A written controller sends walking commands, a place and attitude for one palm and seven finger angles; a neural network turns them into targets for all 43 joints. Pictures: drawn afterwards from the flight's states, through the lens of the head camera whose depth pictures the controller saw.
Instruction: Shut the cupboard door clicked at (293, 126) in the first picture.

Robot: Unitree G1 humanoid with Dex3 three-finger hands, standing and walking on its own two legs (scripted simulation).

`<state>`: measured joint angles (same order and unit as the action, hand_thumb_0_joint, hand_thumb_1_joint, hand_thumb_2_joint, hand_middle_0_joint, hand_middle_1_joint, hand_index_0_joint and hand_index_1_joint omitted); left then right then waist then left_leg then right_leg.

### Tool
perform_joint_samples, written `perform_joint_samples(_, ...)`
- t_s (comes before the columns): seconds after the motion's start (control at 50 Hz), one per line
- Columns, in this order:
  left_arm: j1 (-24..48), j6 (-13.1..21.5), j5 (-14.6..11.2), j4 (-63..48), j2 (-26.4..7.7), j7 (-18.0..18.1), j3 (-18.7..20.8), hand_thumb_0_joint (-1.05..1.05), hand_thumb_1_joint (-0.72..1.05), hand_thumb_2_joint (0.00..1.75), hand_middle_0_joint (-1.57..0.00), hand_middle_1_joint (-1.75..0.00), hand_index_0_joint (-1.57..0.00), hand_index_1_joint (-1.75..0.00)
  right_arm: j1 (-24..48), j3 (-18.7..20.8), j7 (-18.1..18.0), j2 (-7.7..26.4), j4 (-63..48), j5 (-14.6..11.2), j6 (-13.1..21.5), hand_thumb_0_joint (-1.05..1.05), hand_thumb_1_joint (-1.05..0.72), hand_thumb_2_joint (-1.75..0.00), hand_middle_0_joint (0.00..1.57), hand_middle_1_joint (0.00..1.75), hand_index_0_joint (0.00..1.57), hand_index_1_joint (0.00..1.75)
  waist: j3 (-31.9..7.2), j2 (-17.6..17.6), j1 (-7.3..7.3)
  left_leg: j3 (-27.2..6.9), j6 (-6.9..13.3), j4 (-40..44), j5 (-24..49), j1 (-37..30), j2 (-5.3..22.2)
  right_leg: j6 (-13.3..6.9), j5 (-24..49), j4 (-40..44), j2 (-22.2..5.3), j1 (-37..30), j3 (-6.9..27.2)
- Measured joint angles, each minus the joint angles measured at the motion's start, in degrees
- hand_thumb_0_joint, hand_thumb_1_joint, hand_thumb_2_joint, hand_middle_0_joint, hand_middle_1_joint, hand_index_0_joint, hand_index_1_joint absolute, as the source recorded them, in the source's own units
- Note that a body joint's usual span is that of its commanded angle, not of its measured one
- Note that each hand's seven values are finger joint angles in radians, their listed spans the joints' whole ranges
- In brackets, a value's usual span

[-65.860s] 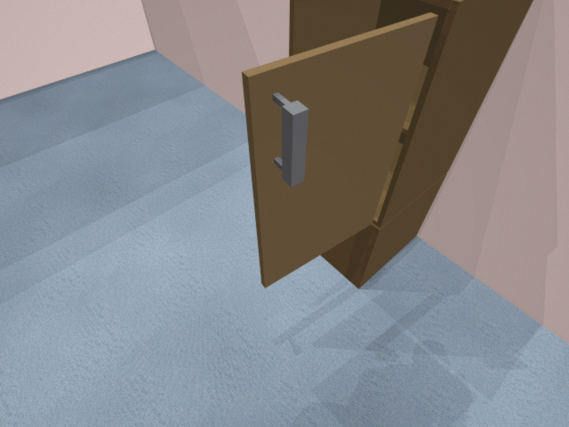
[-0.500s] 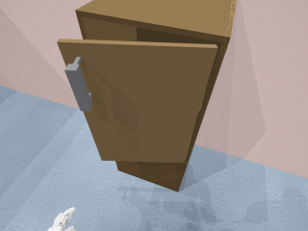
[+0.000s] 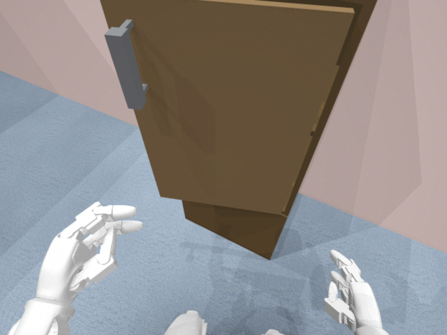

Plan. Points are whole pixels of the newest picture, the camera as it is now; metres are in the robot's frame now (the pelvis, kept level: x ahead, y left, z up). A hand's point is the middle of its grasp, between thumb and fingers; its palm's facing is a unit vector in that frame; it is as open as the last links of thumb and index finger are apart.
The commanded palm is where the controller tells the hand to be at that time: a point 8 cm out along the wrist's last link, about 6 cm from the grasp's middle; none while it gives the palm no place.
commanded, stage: raise the hand and make a fist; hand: left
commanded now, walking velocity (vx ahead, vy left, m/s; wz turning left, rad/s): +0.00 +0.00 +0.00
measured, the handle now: (132, 65) +0.51 +0.23 +0.21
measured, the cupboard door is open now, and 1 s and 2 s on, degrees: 18 18 18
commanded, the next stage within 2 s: bring the fist close to the handle in 1.30 s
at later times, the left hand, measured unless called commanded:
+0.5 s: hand (91, 216) +0.24 +0.21 +0.14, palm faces -0.03 -1.00 -0.06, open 3.2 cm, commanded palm +0.21 +0.27 +0.16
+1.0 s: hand (65, 174) +0.25 +0.23 +0.22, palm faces -0.01 -1.00 -0.07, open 3.1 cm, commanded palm +0.22 +0.27 +0.21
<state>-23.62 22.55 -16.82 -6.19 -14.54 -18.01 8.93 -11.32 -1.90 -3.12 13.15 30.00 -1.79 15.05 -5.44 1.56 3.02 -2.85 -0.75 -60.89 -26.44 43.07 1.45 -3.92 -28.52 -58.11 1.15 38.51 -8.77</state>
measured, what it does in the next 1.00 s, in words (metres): rises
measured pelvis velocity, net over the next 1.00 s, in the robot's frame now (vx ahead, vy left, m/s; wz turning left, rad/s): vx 0.02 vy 0.03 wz -0.02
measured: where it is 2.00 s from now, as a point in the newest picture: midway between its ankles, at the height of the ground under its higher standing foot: outside the picture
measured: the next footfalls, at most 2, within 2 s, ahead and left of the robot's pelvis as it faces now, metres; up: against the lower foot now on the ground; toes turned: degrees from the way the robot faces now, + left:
none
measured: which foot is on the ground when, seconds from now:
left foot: down 0.00-1.00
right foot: down 0.00-1.00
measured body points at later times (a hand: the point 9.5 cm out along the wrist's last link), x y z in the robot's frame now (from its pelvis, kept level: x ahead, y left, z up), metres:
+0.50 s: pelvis +0.02 +0.04 +0.04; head +0.03 +0.03 +0.49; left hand +0.23 +0.27 +0.15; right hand +0.20 -0.20 -0.02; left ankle +0.04 +0.12 -0.67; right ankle +0.01 -0.08 -0.67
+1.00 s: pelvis +0.02 +0.03 +0.06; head -0.01 +0.02 +0.51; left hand +0.25 +0.28 +0.22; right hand +0.21 -0.18 +0.00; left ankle +0.04 +0.12 -0.67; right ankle +0.01 -0.08 -0.67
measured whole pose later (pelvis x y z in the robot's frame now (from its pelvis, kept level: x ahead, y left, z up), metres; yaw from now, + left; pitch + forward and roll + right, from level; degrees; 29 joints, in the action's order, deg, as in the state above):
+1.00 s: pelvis +0.02 +0.03 +0.06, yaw -1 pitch -3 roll -1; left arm -11.4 -8.0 -17.8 -15.8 -17.3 -14.5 14.0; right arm -13.3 -5.1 -4.2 13.8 33.9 -3.6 12.6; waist -2.3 2.8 3.4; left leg 1.1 2.2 -33.9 -16.6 14.8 -0.9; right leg -0.8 -17.6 -31.8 -0.3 11.5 -4.7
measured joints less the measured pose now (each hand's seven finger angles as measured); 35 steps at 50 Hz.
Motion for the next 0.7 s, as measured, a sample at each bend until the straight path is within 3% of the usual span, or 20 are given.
perform_joint_samples(0.1, 1.33, -9.31, -0.76, 0.59, -0.85, -0.59, 1.11, 0.01, 0.9, 0.9, -0.68, -0.83, -0.69, -0.83, -3.32, -0.96, -0.43, -1.84, 1.11, -0.29, -1.96, 0.02, -0.9, -0.9, 0.2, 0.3, 0.21, 0.3, 0.21, 0.49, -1.9, 1.9, 0.5, 5.46, 1.62, -4.77, -0.07, 0.69, 1.89, 4.65, -0.01, -3.75, 1.92)
perform_joint_samples(0.2, -1.23, -9.35, -1.58, -1.53, -0.29, 2.29, 3.35, 0.01, 0.9, 0.9, -0.77, -0.93, -0.78, -0.93, -6.61, -0.09, -0.43, -1.01, 1.64, -0.03, -1.57, 0.02, -0.9, -0.9, 0.2, 0.3, 0.2, 0.3, 0.49, 0.49, -2.71, 3.41, 1.23, 9.73, 2.74, -8.62, -0.45, 1.44, 3.26, 8.4, -0.3, -6.95, 3.44)
perform_joint_samples(0.28, -1.95, -7.79, -1.57, -3.47, -0.03, 2.66, 3.04, 0.01, 0.9, 0.9, -0.85, -1.01, -0.85, -1.01, -7.36, 0.64, -0.27, 0.87, 2.17, -0.09, -0.6, 0.02, -0.9, -0.9, 0.2, 0.3, 0.2, 0.3, 1.13, 0.45, -2.39, 3.77, 1.91, 11.02, 3.09, -9.99, -0.94, 2.02, 3.77, 9.84, -0.72, -8.38, 3.8)
perform_joint_samples(0.36, -1.82, -8.82, -0.91, -5.16, 0.1, 2.89, 1.54, 0.01, 0.9, 0.9, -0.92, -1.09, -0.93, -1.09, -6.62, 1.07, -0.39, 2.03, 2.17, -0.41, 0.19, 0.02, -0.9, -0.9, 0.2, 0.3, 0.2, 0.3, 1.58, 0.39, -2.03, 3.91, 2.5, 11.88, 3.25, -11.4, -1.35, 2.57, 4.14, 11.03, -1.08, -9.97, 3.94)
perform_joint_samples(0.5, 0.06, -12.73, 0.34, -8.42, -0.43, 4.96, 0.73, 0.01, 0.9, 0.9, -1.05, -1.23, -1.06, -1.23, -3.91, 0.09, -0.41, 1.34, 0.89, -0.51, 0.65, 0.02, -0.9, -0.9, 0.2, 0.3, 0.2, 0.3, 1.81, 0.18, -1.45, 4.04, 3.08, 14.29, 3.92, -15.03, -1.9, 3.19, 5.06, 13.82, -1.49, -13.82, 4.09)
perform_joint_samples(0.7, 4.89, -21.38, 0.19, -10.38, -1.27, 4.38, 1.91, 0.01, 0.9, 0.9, -1.22, -1.42, -1.23, -1.42, -2.0, -2.83, -0.29, -0.26, 0.62, -0.94, -0.31, 0.02, -0.9, -0.9, 0.2, 0.3, 0.2, 0.3, 2.22, 0.75, 0.15, 3.74, 3.35, 19.43, 5.94, -21.25, -2.31, 3.56, 7.39, 19.67, -1.62, -20.47, 3.84)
